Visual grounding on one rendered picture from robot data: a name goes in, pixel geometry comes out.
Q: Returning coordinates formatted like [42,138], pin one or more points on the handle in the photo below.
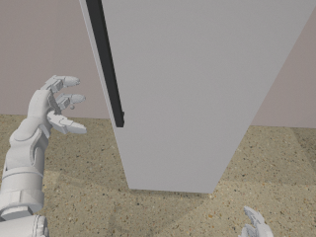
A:
[98,22]

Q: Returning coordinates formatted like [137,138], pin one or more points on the robot right hand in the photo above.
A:
[261,228]

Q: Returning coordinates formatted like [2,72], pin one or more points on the robot left hand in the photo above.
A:
[43,104]

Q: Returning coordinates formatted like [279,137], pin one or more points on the left robot forearm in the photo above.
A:
[21,192]

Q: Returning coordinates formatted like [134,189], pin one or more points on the fridge door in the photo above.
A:
[191,76]

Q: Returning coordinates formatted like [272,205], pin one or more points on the left robot upper arm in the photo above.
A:
[28,226]

